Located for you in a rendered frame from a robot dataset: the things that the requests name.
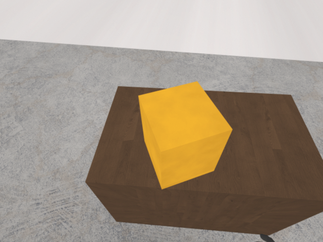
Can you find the carton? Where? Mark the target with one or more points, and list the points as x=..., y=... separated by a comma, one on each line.
x=184, y=132

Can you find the pedestal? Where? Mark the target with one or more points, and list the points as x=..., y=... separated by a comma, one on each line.
x=268, y=177

